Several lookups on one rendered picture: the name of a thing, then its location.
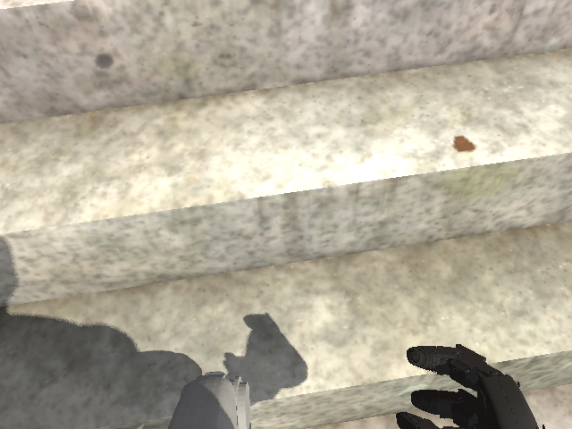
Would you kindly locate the robot right hand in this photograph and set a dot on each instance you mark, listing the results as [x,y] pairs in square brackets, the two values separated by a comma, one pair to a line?
[499,404]

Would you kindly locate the robot left thigh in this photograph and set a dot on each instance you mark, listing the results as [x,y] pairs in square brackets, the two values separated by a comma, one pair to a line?
[213,402]

